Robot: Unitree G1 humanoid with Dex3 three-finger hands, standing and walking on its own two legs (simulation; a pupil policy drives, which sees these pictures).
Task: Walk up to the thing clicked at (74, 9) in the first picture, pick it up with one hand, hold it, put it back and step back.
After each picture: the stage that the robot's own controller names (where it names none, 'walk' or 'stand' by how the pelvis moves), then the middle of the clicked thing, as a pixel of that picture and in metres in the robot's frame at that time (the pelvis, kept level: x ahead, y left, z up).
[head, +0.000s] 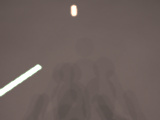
stand; (73, 10) +2.02 +0.15 -0.72
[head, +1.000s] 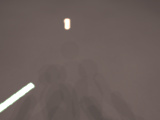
walk; (67, 23) +1.88 +0.16 -0.72
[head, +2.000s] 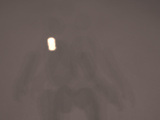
walk; (51, 44) +1.24 +0.28 -0.71
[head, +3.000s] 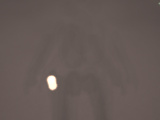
walk; (52, 82) +0.78 +0.26 -0.72
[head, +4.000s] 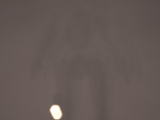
walk; (56, 112) +0.45 +0.22 -0.70
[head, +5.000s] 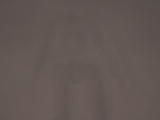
stand; out of the picture +0.32 +0.23 -0.71
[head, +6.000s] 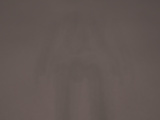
stand; out of the picture +0.30 +0.20 -0.72
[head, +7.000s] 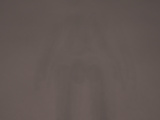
stand; out of the picture +0.32 +0.20 -0.72
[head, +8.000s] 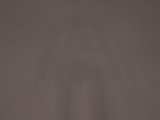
stand; out of the picture +0.31 +0.21 -0.73
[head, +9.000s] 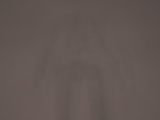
stand; out of the picture +0.31 +0.21 -0.73
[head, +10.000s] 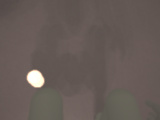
go down; (36, 79) +0.38 +0.21 -0.41
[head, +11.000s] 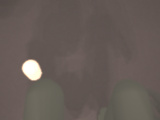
go down; (32, 70) +0.40 +0.21 -0.31
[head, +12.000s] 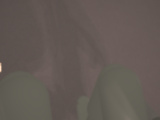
close in; out of the picture +0.38 +0.24 -0.23
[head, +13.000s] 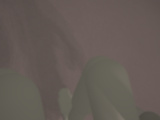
close; out of the picture +0.38 +0.25 -0.22
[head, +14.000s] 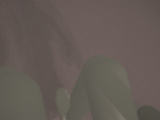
close; out of the picture +0.38 +0.25 -0.22
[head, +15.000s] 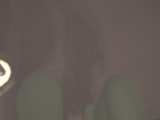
lift; out of the picture +0.31 +0.26 -0.13
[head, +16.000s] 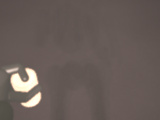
lift; (27, 88) +0.32 +0.18 +0.02
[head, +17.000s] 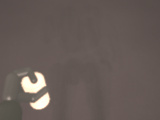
hold; (36, 91) +0.32 +0.17 +0.00
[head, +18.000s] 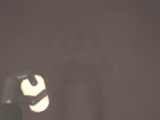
hold; (36, 94) +0.31 +0.17 -0.01
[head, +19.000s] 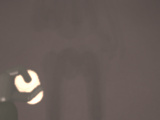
crouch; (30, 87) +0.33 +0.18 -0.07
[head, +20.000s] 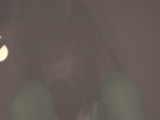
lower; out of the picture +0.45 +0.25 -0.10
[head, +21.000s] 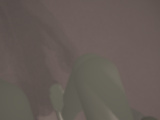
lower; out of the picture +0.43 +0.26 -0.23
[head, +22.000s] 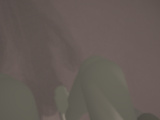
lower; out of the picture +0.41 +0.26 -0.23
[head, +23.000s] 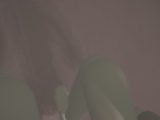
lower; out of the picture +0.41 +0.26 -0.23
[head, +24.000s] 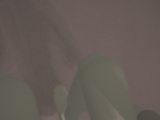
lower; out of the picture +0.41 +0.26 -0.22
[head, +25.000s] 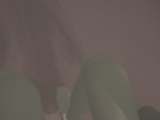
open; out of the picture +0.40 +0.25 -0.23
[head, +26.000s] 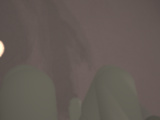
stand; out of the picture +0.41 +0.23 -0.23
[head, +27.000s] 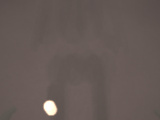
stand; (50, 108) +0.38 +0.19 -0.57
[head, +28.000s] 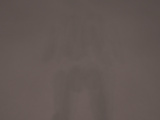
stand; out of the picture +0.36 +0.19 -0.66
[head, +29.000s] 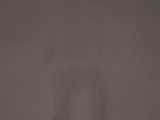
stand; out of the picture +0.35 +0.19 -0.67
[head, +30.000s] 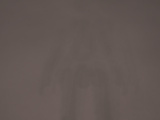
stand; out of the picture +0.38 +0.17 -0.72
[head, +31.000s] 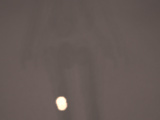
walk; (61, 103) +0.44 +0.14 -0.70
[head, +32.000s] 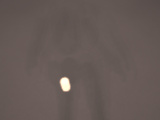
walk; (65, 84) +0.66 +0.20 -0.70
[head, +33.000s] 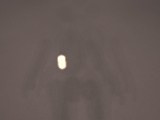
stand; (61, 62) +0.98 +0.20 -0.71
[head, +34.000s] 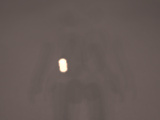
stand; (63, 65) +0.99 +0.21 -0.72
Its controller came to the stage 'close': yes
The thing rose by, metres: 0.71
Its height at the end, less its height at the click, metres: +0.00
